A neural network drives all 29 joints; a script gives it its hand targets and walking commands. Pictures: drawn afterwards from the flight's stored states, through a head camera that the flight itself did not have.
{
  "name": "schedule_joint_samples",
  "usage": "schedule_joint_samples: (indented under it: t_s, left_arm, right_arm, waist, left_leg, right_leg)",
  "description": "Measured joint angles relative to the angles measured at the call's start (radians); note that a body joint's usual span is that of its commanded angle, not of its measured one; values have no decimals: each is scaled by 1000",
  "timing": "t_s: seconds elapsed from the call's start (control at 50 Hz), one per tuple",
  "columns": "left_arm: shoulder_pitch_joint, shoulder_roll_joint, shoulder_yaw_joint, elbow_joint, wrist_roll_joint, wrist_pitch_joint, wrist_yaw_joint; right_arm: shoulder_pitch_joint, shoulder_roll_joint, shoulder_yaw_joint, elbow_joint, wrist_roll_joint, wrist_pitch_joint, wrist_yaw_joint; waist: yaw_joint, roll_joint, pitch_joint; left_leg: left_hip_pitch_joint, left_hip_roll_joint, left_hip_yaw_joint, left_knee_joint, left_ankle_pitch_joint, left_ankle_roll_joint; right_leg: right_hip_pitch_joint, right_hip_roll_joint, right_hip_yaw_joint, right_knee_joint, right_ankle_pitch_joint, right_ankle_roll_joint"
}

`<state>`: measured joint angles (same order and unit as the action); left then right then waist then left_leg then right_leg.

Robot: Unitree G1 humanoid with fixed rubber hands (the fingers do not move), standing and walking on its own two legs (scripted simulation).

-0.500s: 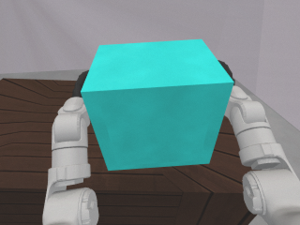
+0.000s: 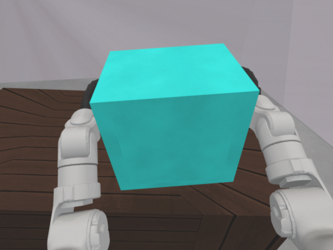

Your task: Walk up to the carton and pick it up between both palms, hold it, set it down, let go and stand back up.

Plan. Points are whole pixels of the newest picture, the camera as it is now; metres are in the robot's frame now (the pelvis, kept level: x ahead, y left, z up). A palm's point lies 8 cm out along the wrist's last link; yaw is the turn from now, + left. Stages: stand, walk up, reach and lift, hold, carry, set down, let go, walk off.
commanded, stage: hold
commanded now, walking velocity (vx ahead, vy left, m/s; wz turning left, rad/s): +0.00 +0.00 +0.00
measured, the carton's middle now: (172, 116) +0.37 +0.01 +0.20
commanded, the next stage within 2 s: none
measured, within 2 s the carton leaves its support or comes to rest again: neither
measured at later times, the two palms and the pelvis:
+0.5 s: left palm (89, 112) +0.35 +0.19 +0.22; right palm (250, 100) +0.37 -0.17 +0.25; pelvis +0.00 +0.00 +0.00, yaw +0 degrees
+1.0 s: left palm (89, 113) +0.35 +0.19 +0.21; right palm (249, 100) +0.37 -0.17 +0.24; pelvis +0.00 +0.00 +0.00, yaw +0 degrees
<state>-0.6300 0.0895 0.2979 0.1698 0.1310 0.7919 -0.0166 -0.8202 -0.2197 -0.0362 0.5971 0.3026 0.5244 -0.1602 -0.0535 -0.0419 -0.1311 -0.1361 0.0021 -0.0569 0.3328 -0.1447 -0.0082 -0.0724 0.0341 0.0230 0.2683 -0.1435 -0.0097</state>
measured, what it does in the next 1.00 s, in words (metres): stands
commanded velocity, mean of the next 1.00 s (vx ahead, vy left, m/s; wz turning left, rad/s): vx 0.00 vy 0.00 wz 0.00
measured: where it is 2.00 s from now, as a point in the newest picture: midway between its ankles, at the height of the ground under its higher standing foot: outside the picture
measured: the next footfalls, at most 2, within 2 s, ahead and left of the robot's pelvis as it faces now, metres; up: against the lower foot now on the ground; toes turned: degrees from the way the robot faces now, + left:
none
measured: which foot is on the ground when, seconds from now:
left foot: down 0.00-1.00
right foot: down 0.00-1.00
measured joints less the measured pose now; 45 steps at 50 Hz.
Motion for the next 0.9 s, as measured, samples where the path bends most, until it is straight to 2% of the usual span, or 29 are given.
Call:
schedule_joint_samples:
  t_s: [0.48,0.68,0.9]
  left_arm:
    - [-6,3,5,1,-2,-8,-6]
    - [-21,6,4,31,5,-4,-7]
    - [8,2,-5,-7,1,-4,-1]
  right_arm:
    - [6,6,-5,-15,-8,-4,-2]
    - [-11,2,-3,23,-10,-6,2]
    - [12,0,7,-10,1,-5,-1]
  waist:
    - [1,5,1]
    - [3,-1,0]
    - [-3,0,0]
  left_leg:
    - [-5,-2,1,-2,5,2]
    - [-6,-3,4,-8,9,3]
    - [-5,-2,2,3,-1,3]
  right_leg:
    - [-7,-2,1,4,2,2]
    - [-10,-2,4,-1,6,2]
    - [-4,-1,2,1,1,2]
